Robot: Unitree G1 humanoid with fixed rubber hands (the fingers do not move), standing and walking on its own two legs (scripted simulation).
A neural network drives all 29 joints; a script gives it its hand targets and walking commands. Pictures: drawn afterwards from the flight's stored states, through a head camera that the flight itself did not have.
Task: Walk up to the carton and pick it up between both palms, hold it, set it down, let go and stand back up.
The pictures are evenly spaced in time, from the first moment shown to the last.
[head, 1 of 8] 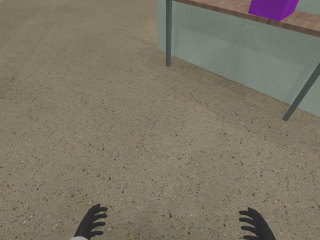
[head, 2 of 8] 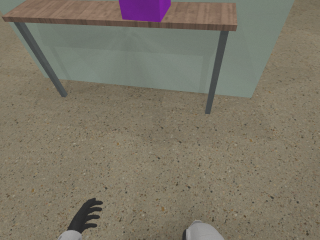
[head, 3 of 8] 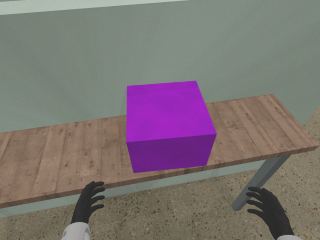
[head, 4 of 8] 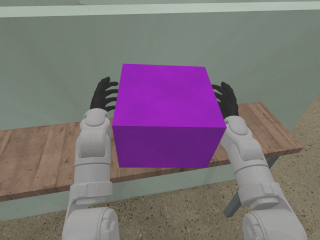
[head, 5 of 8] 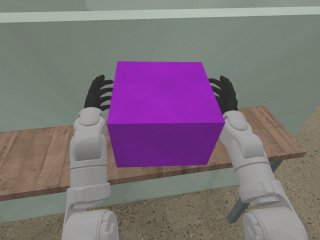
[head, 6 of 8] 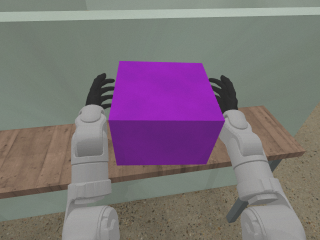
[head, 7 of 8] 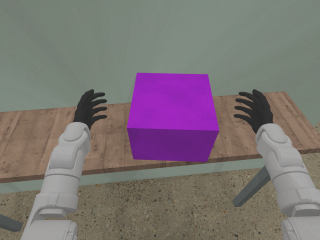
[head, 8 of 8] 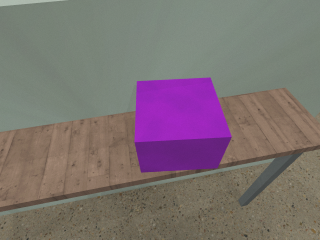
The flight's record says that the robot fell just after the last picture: no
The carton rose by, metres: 0.14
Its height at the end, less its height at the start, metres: +0.00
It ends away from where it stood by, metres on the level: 0.01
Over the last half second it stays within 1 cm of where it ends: yes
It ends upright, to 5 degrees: yes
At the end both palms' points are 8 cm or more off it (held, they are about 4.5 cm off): yes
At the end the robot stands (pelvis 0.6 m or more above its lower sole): yes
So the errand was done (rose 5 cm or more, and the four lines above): yes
